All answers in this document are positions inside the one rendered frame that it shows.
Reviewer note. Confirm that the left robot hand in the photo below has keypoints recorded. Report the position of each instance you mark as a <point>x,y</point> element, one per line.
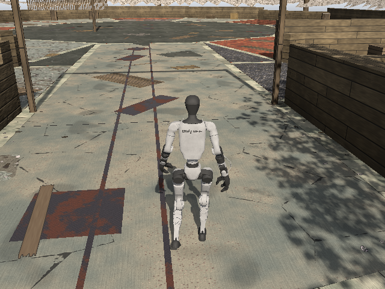
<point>161,167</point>

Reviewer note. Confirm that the robot torso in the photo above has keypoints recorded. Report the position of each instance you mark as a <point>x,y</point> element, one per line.
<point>192,145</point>

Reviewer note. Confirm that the left robot upper arm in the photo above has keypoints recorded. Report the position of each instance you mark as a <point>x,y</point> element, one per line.
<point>173,127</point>

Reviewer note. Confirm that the left robot forearm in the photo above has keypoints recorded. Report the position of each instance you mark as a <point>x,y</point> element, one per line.
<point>164,157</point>

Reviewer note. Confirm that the right robot upper arm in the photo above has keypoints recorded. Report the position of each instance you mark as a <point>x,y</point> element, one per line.
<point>210,126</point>

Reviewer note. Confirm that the right robot foot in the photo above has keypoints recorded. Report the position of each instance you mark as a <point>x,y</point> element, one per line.
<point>202,236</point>

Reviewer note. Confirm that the right robot hand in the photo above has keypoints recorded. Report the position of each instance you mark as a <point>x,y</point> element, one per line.
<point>226,182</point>

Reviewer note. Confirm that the right robot forearm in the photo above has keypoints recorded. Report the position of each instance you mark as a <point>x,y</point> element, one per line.
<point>221,163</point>

